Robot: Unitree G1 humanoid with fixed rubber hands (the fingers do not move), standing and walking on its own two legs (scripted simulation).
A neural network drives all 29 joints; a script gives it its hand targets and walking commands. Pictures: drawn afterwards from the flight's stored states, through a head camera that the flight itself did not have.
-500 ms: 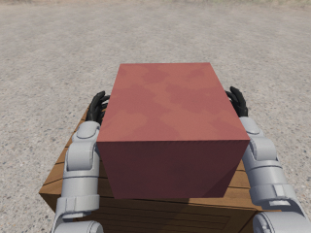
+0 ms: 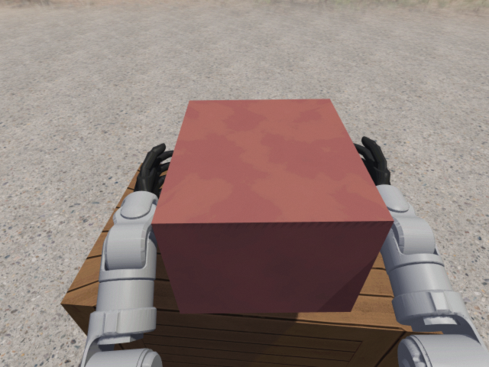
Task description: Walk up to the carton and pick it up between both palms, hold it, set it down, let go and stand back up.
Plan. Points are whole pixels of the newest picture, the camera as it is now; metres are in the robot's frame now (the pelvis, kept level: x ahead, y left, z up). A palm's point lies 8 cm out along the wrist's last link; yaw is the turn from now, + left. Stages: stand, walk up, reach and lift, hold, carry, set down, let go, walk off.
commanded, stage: hold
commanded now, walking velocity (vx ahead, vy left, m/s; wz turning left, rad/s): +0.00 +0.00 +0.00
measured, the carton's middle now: (262, 196) +0.37 +0.00 +0.13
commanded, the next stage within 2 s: set down in 0.68 s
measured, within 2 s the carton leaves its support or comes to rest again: neither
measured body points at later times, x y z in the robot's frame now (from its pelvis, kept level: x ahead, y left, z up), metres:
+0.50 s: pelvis +0.00 +0.00 +0.00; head -0.04 +0.01 +0.45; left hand +0.36 +0.18 +0.17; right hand +0.38 -0.18 +0.17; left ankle +0.01 +0.12 -0.75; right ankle +0.02 -0.12 -0.75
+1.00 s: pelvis +0.01 +0.00 +0.00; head -0.04 +0.01 +0.45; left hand +0.38 +0.18 +0.17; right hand +0.39 -0.19 +0.16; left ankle +0.01 +0.12 -0.75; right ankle +0.02 -0.12 -0.75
